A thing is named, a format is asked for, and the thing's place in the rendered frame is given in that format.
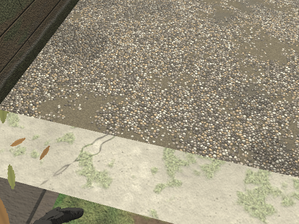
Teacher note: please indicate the robot left hand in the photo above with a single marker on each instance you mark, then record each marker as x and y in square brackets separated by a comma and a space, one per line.
[60, 215]

